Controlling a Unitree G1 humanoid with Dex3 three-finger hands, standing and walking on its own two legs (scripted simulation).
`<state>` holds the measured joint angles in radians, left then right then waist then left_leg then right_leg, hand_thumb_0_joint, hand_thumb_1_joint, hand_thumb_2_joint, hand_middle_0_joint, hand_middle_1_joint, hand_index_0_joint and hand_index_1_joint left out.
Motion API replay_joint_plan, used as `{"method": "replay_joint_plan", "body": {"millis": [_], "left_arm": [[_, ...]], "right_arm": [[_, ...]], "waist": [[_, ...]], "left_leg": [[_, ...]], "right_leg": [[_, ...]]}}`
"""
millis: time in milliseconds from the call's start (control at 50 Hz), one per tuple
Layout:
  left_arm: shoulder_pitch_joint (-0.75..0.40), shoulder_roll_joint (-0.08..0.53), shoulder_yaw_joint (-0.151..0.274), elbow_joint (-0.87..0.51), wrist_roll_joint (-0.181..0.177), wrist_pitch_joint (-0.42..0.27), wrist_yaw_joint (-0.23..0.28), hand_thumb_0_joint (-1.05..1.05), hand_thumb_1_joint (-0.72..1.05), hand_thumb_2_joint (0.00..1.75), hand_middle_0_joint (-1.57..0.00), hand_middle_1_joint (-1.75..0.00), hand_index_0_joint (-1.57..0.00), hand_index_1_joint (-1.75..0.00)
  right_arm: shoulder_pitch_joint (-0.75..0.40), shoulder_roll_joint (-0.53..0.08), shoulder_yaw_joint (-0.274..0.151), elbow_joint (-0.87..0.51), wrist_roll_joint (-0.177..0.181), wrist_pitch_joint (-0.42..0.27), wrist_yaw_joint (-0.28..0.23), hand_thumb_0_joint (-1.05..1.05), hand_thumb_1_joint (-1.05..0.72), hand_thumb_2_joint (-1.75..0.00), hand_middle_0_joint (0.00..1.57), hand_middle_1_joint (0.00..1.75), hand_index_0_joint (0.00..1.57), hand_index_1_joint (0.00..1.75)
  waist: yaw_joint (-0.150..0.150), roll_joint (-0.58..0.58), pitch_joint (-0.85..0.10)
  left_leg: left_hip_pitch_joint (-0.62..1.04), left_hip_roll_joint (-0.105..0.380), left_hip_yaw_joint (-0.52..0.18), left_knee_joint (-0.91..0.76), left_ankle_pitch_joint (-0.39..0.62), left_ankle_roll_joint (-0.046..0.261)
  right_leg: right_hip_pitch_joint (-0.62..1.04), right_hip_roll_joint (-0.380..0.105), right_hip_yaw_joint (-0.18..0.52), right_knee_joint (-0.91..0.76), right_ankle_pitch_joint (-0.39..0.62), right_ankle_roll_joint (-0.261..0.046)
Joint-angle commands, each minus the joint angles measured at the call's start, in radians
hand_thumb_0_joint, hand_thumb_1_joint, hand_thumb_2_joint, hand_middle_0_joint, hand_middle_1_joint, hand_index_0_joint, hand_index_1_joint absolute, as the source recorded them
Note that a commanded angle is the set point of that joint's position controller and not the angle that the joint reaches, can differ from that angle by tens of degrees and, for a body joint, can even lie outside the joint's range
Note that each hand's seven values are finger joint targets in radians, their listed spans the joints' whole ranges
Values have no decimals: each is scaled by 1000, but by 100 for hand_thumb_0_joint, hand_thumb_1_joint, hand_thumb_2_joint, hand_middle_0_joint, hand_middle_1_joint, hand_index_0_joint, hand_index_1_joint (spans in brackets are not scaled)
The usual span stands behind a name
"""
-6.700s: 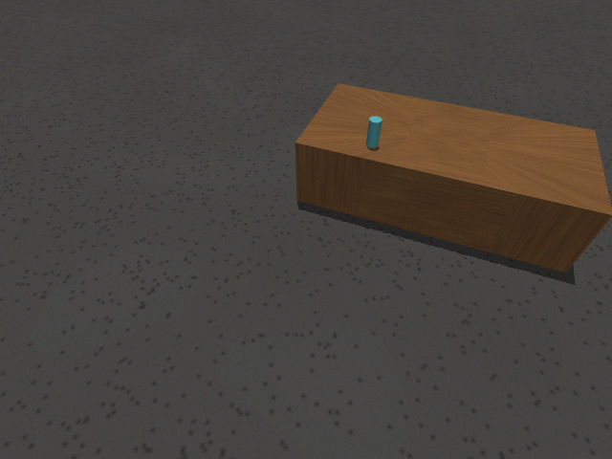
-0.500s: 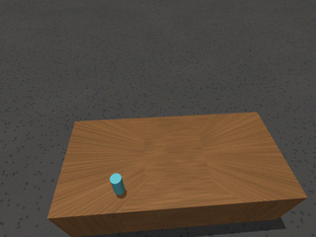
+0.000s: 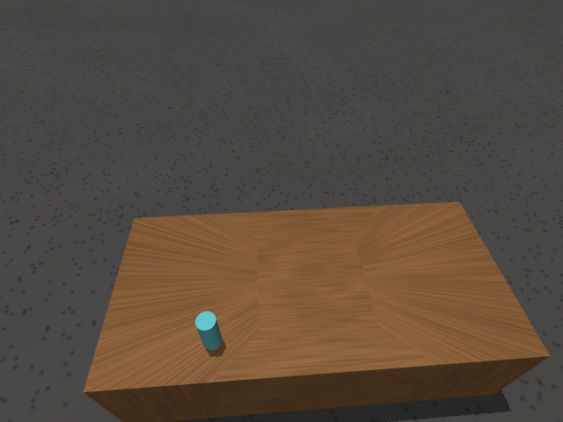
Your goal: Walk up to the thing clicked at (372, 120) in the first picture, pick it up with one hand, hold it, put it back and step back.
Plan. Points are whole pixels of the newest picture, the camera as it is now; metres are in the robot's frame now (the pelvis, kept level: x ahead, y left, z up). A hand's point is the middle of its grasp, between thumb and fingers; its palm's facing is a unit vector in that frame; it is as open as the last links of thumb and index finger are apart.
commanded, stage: stand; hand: left
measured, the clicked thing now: (209, 331) +0.46 +0.20 -0.39
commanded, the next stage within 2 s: go down in 0.56 s
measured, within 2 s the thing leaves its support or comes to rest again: neither
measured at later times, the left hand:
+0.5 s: hand out of the picture +0.06 +0.26 -0.16, palm faces -0.03 -0.94 -0.35, open 7.4 cm
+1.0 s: hand out of the picture +0.16 +0.27 -0.15, palm faces +0.05 -0.93 -0.35, open 13.2 cm
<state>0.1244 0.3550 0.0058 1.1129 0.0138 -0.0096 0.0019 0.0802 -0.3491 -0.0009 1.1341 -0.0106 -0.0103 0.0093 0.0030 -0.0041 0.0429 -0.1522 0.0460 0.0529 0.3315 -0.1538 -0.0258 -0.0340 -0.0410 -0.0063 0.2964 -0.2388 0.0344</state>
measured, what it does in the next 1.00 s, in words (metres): stands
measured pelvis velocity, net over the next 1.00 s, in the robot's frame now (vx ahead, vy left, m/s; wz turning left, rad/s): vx -0.01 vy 0.00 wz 0.01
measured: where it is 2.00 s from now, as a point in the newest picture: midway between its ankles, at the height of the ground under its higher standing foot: outside the picture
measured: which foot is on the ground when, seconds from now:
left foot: down 0.00-1.00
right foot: down 0.00-1.00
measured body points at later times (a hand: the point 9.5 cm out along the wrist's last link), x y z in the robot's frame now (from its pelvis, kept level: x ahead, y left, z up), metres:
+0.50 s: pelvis -0.01 +0.00 +0.00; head +0.00 +0.00 +0.45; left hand +0.06 +0.30 -0.13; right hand +0.07 -0.30 -0.13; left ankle +0.01 +0.13 -0.75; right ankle -0.05 -0.14 -0.75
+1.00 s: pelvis -0.01 +0.00 -0.01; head +0.04 +0.01 +0.43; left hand +0.15 +0.31 -0.12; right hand +0.08 -0.26 -0.14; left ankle +0.01 +0.13 -0.75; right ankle -0.05 -0.14 -0.75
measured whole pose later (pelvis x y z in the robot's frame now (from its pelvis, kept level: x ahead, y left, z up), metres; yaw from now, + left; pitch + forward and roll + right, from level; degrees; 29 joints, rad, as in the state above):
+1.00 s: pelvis -0.01 +0.00 -0.01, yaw +0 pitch +6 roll +0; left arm -0.01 0.35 0.18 0.91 0.07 0.12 -0.03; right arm 0.25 -0.24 -0.01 0.77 0.03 -0.04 -0.04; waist -0.03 0.00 0.00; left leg -0.41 0.06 0.04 0.52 -0.22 -0.02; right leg -0.29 -0.03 -0.01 0.51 -0.31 0.03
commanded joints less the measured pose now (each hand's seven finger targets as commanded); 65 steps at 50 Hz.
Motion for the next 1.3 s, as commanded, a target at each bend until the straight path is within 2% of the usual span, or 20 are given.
{"method": "replay_joint_plan", "body": {"millis": [0, 200, 320, 460, 620, 640, 660, 680, 720, 740, 760, 780, 800, 820, 860, 920, 1040, 1080, 1140, 1280], "left_arm": [[-21, 218, 42, -56, -3, -16, 11, 0, 90, 90, -20, -30, -20, -30], [-17, 217, 40, -59, -1, -18, 10, 0, 90, 90, -20, -30, -20, -30], [-14, 213, 40, -56, -2, -16, 9, 0, 90, 90, -20, -30, -20, -30], [-12, 215, 40, -60, -1, -18, 9, 0, 90, 90, -20, -30, -20, -30], [-3, 212, 39, -52, 0, -13, 6, 0, 90, 90, -20, -30, -20, -30], [-10, 216, 40, -56, 1, -14, 6, 0, 82, 82, -12, -22, -12, -22], [-361, 48, 39, -406, -52, -115, 22, 0, 74, 74, -4, -14, -4, -14], [-485, 103, 59, -374, -50, -111, 29, 0, 66, 66, -1, -6, -2, -6], [-232, 188, 139, -124, -29, -48, 28, 0, 50, 50, -1, -4, -2, -3], [-278, 205, 141, -145, -13, -41, 21, 0, 42, 42, -1, -6, -2, -5], [-340, 272, 182, -203, -2, -49, 18, 0, 34, 34, -1, -7, -2, -5], [-282, 278, 206, -163, 17, -36, 7, 0, 26, 26, -1, -6, -2, -4], [-207, 233, 194, -84, 39, -12, -6, 0, 18, 20, -2, -7, -3, -5], [-125, 228, 219, -68, 61, 10, -17, 0, 17, 20, -1, -7, -3, -5], [-112, 257, 253, -200, 71, 45, -20, 0, 8, 15, -3, -6, -4, -4], [-76, 196, 223, -249, 60, 137, -28, 0, -4, 12, -4, -6, -5, -4], [-88, 175, 205, -394, 44, 247, -58, 0, -37, 10, -5, -8, -5, -8], [-100, 211, 237, -421, 47, 254, -62, 0, -45, 9, -6, -8, -5, -8], [-172, 212, 225, -558, 52, 242, -79, 0, -47, 8, -6, -8, -5, -8], [-35, 261, 282, -622, 66, 259, -103, 0, -45, 7, -6, -6, -5, -6]], "right_arm": [[-39, -211, -42, -55, 3, -19, -16, 0, -90, -90, 20, 30, 20, 30], [-34, -209, -44, -57, 3, -17, -13, 0, -90, -90, 20, 30, 20, 30], [-35, -220, -46, -54, 1, -15, -13, 0, -90, -90, 20, 30, 20, 30], [-26, -214, -46, -56, 2, -18, -13, 0, -90, -90, 20, 30, 20, 30], [-15, -220, -47, -50, 1, -16, -12, 0, -90, -90, 20, 30, 20, 30], [-11, -216, -47, -49, 0, -16, -12, 0, -98, -98, 20, 31, 20, 31], [15, -57, -1, -345, 72, -70, -33, 0, -105, -94, 20, 30, 20, 30], [75, -89, -10, -296, 75, -69, -44, 0, -105, -94, 20, 30, 20, 30], [119, -116, -31, -302, 73, -48, -50, 0, -105, -94, 20, 30, 20, 30], [133, -115, -44, -322, 66, -49, -56, 0, -104, -93, 20, 30, 20, 30], [152, -118, -57, -336, 63, -54, -67, 0, -103, -93, 20, 30, 20, 30], [151, -118, -70, -362, 55, -60, -68, 0, -100, -92, 20, 30, 20, 30], [183, -110, -76, -362, 45, -59, -67, 0, -99, -92, 20, 30, 20, 30], [190, -105, -86, -376, 33, -59, -60, 0, -98, -92, 20, 30, 20, 30], [179, -95, -95, -429, 38, -61, -63, 0, -96, -91, 20, 30, 20, 30], [125, -77, -78, -489, 47, -66, -62, 0, -94, -90, 20, 30, 20, 30], [125, -63, -69, -554, 52, -84, -66, 0, -87, -89, 20, 30, 20, 30], [146, -67, -73, -554, 50, -91, -70, 0, -86, -89, 20, 30, 20, 30], [164, -66, -75, -562, 43, -109, -80, 0, -85, -88, 20, 30, 20, 30], [158, -64, -73, -568, 32, -134, -104, 0, -85, -88, 20, 30, 20, 30]], "waist": [[-6, 9, -82], [-8, -5, -74], [-6, 9, -52], [-5, 2, -79], [-7, 14, -34], [-10, 5, -30], [-118, 68, 30], [-91, 41, -39], [-46, -15, -11], [-41, -10, -75], [-31, 11, -166], [-28, 27, -219], [-36, -21, -224], [7, 3, -255], [38, 78, -340], [23, 63, -237], [-12, 24, -167], [-15, 14, -201], [-39, 48, -270], [-27, 64, -323]], "left_leg": [[102, 102, -85, -19, 245, 34], [105, 103, -87, -16, 219, 37], [83, 99, -93, -34, 138, 39], [107, 104, -90, -19, 198, 42], [64, 94, -101, -52, 66, 36], [62, 97, -103, -52, 70, 39], [-51, -37, 19, 11, -45, 28], [-14, -35, 11, 26, -49, 26], [-86, -32, 10, 62, -52, 31], [-77, -34, 7, 80, -18, 31], [-44, -31, 2, 103, 27, 28], [-33, -36, 0, 126, 69, 27], [-60, -39, -7, 158, 92, 32], [-76, -44, -9, 171, 125, 28], [-28, -50, -8, 157, 186, 18], [-93, -49, -10, 146, 131, 17], [-147, -37, -11, 173, 19, 24], [-144, -34, -18, 201, 52, 26], [-111, -29, -20, 255, 126, 27], [-135, -33, -25, 354, 225, 38]], "right_leg": [[-59, -106, 45, -40, 233, -43], [-75, -106, 48, -47, 216, -43], [-84, -105, 55, -61, 137, -46], [-77, -106, 52, -49, 184, -46], [-102, -98, 53, -62, 80, -47], [-101, -102, 55, -60, 80, -49], [-319, 40, -14, 20, 62, -44], [-265, 37, -25, 32, 60, -44], [-265, 52, -44, 61, 20, -49], [-271, 51, -40, 81, 42, -53], [-257, 47, -33, 101, 93, -48], [-244, 42, -32, 123, 132, -49], [-253, 44, -30, 148, 158, -44], [-234, 44, -33, 168, 171, -50], [-192, 44, -31, 166, 206, -54], [-226, 48, -40, 147, 145, -53], [-321, 52, -49, 176, 39, -49], [-328, 54, -48, 207, 68, -46], [-347, 52, -40, 261, 147, -38], [-370, 43, -31, 322, 242, -21]]}}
